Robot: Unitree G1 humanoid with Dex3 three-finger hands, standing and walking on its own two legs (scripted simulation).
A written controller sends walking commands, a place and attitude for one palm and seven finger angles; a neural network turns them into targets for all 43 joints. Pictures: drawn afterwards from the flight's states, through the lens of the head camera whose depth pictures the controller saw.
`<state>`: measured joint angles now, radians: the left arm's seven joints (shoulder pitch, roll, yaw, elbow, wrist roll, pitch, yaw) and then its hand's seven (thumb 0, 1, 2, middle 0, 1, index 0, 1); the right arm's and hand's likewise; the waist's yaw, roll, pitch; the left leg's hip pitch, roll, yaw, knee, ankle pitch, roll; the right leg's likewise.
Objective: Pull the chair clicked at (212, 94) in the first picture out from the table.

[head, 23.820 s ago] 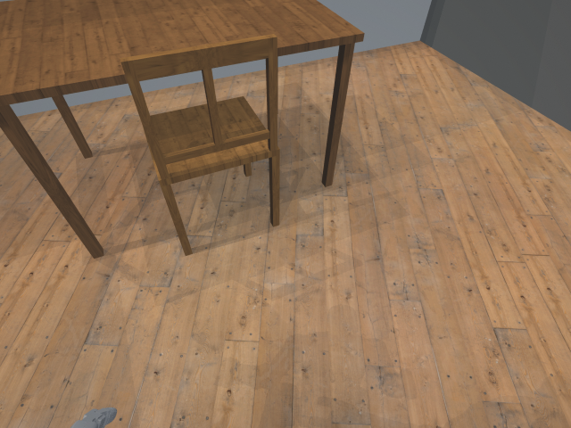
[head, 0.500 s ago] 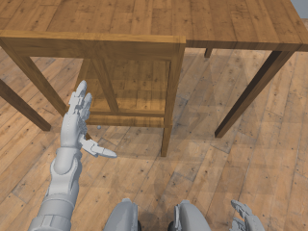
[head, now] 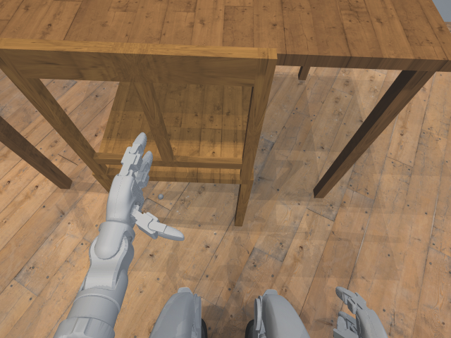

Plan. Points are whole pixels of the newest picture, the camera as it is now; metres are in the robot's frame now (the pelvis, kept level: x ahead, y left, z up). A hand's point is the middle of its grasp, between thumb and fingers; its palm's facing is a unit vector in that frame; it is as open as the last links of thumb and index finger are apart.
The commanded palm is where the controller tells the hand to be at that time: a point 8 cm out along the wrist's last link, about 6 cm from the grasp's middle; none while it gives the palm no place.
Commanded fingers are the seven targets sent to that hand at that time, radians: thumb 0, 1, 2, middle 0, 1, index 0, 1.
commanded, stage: aim the fingers beside a spindle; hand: left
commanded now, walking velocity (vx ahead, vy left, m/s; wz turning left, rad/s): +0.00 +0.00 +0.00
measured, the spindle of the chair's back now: (157, 126) +0.51 +0.15 +0.00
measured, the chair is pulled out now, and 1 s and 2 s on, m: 0.00 0.00 -0.01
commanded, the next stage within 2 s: push the fingers through the gap in 1.26 s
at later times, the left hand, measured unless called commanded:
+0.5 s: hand (153, 187) +0.36 +0.13 +0.04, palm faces -0.05 -1.00 -0.05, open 16.9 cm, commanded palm +0.34 +0.19 +0.02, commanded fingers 0.00 -0.50 0.30 -0.06 -0.08 -0.06 -0.08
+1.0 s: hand (158, 193) +0.36 +0.12 +0.01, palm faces -0.07 -1.00 -0.01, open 16.9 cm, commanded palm +0.34 +0.18 +0.02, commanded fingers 0.00 -0.50 0.30 -0.06 -0.08 -0.06 -0.08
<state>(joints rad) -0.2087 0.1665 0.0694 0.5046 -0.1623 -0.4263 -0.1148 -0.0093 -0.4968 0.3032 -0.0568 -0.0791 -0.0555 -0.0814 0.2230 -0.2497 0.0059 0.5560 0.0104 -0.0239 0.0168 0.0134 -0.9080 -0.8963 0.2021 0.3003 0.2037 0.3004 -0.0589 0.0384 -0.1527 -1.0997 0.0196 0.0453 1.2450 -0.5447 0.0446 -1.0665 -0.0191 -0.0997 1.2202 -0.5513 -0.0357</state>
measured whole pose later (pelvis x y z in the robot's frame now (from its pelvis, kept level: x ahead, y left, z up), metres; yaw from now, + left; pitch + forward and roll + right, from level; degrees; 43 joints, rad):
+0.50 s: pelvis +0.00 +0.00 +0.00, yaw +0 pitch +22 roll -1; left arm -0.22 0.18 0.08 0.47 -0.13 -0.50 -0.08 -0.01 -0.50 0.30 -0.06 -0.08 -0.06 -0.08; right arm 0.21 -0.25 0.01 0.59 0.00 -0.03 0.01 0.01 -0.91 -0.90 0.20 0.30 0.20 0.30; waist -0.05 0.04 -0.17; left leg -1.08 0.02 0.04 1.24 -0.54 0.04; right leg -1.05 -0.02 -0.10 1.22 -0.55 -0.04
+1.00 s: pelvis +0.00 +0.00 +0.00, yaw +0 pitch +23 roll -2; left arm -0.20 0.18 0.09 0.47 -0.16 -0.44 -0.11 -0.01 -0.50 0.30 -0.06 -0.08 -0.06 -0.08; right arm 0.22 -0.25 0.00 0.56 0.01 -0.03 0.01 0.01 -0.91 -0.90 0.20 0.30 0.20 0.30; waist -0.07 0.04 -0.15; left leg -1.10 0.02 0.04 1.25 -0.55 0.04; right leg -1.07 -0.01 -0.10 1.22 -0.55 -0.04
